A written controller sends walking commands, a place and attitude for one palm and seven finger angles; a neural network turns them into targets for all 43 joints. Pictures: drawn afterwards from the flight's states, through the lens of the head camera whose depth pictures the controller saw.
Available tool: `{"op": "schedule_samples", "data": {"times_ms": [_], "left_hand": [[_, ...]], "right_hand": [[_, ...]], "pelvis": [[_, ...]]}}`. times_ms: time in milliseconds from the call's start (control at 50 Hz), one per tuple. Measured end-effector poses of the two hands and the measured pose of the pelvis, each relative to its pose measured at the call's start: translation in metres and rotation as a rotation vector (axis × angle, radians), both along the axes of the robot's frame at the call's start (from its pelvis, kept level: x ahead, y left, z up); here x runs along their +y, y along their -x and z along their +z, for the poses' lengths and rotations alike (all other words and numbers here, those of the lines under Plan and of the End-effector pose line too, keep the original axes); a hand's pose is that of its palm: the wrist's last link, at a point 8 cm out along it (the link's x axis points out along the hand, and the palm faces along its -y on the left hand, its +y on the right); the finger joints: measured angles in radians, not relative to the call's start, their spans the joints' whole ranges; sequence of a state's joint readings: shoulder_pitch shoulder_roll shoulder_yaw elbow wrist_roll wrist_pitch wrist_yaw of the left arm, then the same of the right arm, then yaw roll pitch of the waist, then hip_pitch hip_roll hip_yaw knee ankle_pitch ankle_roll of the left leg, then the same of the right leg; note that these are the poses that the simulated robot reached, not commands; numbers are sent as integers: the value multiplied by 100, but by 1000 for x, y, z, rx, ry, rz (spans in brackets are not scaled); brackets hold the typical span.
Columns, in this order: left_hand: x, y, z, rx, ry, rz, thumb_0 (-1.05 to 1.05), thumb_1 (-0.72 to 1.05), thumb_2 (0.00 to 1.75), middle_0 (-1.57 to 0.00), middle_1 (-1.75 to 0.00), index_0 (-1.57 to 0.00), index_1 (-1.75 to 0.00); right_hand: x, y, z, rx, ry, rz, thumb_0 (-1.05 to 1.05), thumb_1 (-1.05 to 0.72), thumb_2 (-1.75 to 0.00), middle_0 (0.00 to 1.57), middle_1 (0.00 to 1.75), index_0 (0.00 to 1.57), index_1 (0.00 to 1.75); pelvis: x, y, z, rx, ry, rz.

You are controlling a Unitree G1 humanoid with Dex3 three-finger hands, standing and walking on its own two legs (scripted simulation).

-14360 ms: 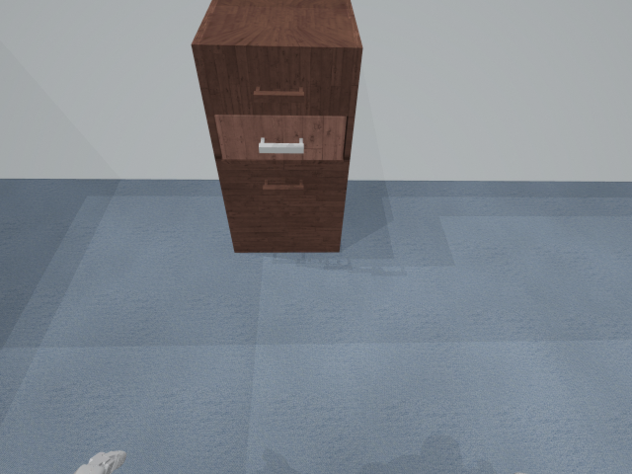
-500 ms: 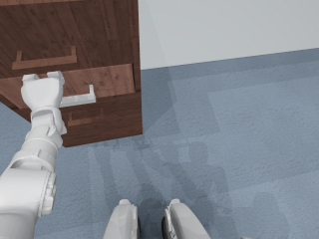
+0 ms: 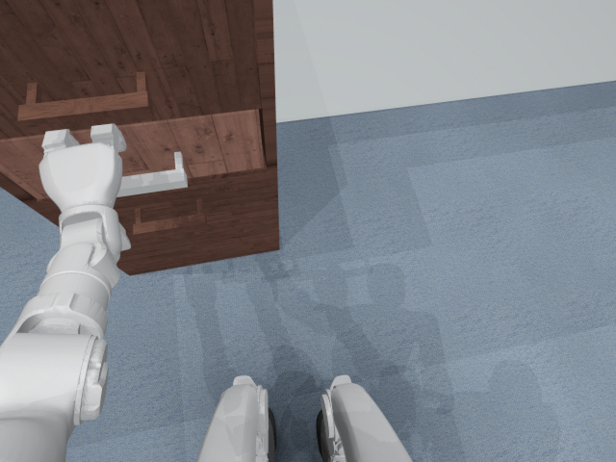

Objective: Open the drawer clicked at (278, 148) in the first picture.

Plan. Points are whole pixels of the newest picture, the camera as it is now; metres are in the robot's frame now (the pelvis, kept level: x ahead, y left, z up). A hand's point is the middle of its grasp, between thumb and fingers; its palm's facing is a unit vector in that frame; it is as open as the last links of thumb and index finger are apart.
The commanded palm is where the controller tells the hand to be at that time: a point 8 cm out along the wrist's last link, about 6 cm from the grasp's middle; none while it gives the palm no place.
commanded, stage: move the hooked fingers above the handle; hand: left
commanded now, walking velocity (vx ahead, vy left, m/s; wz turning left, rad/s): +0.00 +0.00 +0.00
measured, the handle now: (140, 173) +0.54 +0.24 -0.09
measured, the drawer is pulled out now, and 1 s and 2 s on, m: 0.00 0.00 0.00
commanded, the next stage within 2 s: lower the fingers behind the handle in 1.20 s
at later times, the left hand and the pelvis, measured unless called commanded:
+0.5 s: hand (92, 198) +0.47 +0.28 -0.05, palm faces +0.02 +0.02 -1.00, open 13.8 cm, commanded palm +0.47 +0.24 +0.02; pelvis -0.01 +0.00 -0.01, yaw +0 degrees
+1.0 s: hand (93, 210) +0.45 +0.27 -0.05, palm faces -0.07 +0.02 -1.00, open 13.8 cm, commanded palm +0.46 +0.23 +0.02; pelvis -0.01 +0.00 +0.00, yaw +0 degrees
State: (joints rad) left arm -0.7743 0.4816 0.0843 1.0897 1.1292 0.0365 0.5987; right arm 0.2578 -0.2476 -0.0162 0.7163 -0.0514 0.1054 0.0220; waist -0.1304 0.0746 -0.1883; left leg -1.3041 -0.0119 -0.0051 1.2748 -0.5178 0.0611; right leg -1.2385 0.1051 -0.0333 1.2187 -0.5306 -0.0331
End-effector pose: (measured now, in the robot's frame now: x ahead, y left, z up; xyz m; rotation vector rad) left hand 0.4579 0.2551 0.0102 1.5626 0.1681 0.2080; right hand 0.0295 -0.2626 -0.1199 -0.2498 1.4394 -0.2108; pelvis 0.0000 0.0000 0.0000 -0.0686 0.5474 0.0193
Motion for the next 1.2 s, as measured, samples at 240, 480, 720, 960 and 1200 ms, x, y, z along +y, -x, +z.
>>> {"op": "schedule_samples", "data": {"times_ms": [240,480,720,960,1200], "left_hand": [[-24,-7,22,178,87,-139,0,-49,30,-32,-121,-32,-120],[7,3,-9,-3,-16,-9,0,-49,30,-34,-122,-32,-120],[-25,-5,25,142,81,-136,0,-49,30,-32,-121,-32,-120],[0,13,-5,67,-21,-2,0,-49,30,-35,-122,-32,-120],[-34,-6,28,38,51,-148,0,-49,30,-33,-121,-33,-120]], "right_hand": [[-1,-7,30,-58,50,13,0,-90,-90,21,30,21,30],[-5,8,-2,-5,34,6,0,-90,-90,20,30,21,30],[5,-8,25,-58,40,23,1,-90,-90,21,30,21,30],[-7,4,5,-41,26,6,0,-90,-90,20,30,21,30],[-6,1,20,-46,52,16,1,-90,-90,21,30,21,30]], "pelvis": [[-1,-7,17,-39,14,41],[2,7,-8,6,5,-3],[-2,-3,15,-37,15,49],[-1,7,0,-20,-1,-4],[-6,1,10,-27,12,47]]}}
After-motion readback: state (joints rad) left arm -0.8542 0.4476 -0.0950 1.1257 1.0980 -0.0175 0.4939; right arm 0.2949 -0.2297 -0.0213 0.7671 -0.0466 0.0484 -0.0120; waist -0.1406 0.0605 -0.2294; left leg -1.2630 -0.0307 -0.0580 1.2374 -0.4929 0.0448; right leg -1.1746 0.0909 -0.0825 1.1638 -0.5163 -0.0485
